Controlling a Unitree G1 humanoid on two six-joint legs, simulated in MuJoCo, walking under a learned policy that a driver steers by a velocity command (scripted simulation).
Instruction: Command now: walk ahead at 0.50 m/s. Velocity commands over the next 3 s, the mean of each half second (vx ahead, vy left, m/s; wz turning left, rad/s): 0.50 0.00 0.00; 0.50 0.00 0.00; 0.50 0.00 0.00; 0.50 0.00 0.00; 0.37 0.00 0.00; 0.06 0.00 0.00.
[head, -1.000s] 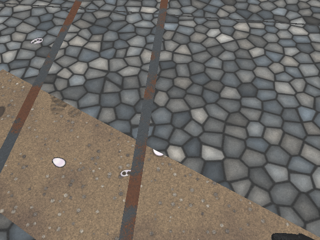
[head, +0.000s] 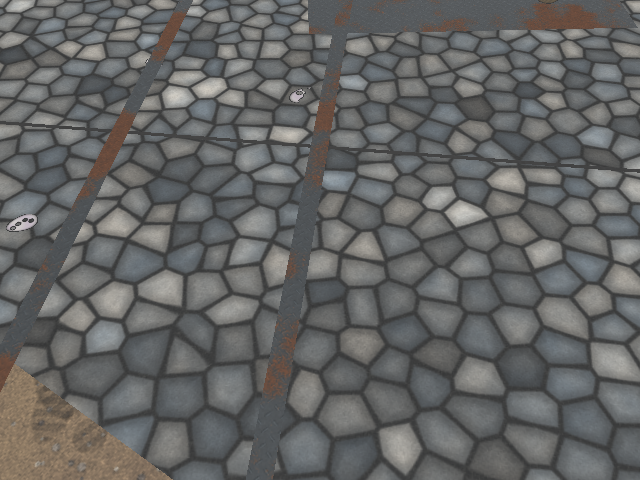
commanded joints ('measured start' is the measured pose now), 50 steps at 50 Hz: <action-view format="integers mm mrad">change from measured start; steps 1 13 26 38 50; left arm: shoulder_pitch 19 -100 -487 -196 -19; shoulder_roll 181 77 67 99 156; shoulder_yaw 40 23 4 18 27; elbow -19 -95 -226 -138 -65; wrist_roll -5 -7 -9 26 2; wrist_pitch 9 -3 -16 -33 -23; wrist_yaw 9 8 -34 -35 1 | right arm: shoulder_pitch -69 203 405 263 -33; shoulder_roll -104 -117 -168 -127 -61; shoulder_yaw -21 -27 -41 -35 -17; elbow -79 33 121 53 -40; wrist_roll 4 -27 -6 3 -6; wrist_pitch -24 -35 -3 -27 -5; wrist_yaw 14 -3 -37 -38 -19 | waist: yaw -49 -61 -158 -72 -18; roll -122 35 24 -109 -90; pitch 49 -26 83 -60 58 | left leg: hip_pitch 21 428 631 -22 -42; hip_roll -27 155 162 62 24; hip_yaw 15 -225 -68 -80 -4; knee -42 -402 -378 645 74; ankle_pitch -90 -102 -11 -333 79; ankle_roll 37 209 155 24 -28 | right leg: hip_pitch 36 -669 -744 -159 -166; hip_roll -316 -205 -137 -299 -235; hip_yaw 118 122 63 352 111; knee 54 886 336 7 -95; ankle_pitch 572 39 347 206 315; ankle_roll -136 -14 0 -195 -166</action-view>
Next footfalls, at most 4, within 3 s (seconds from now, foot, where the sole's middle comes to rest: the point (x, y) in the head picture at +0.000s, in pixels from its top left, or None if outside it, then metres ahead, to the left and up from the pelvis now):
0.08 left None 0.23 0.13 -0.77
0.62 right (415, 460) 0.53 -0.11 -0.77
1.18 left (312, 321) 0.85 0.13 -0.77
1.74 right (409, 228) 1.16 -0.11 -0.77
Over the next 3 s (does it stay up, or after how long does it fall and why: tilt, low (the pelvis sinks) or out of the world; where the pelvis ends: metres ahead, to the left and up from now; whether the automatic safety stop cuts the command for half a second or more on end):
stays up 1.45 0.03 0.00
